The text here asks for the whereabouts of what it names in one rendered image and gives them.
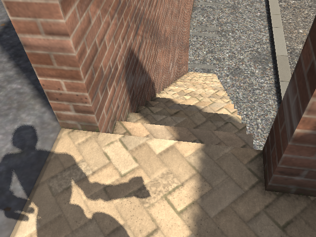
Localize stairs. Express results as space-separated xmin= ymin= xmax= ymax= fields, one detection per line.
xmin=113 ymin=72 xmax=254 ymax=149

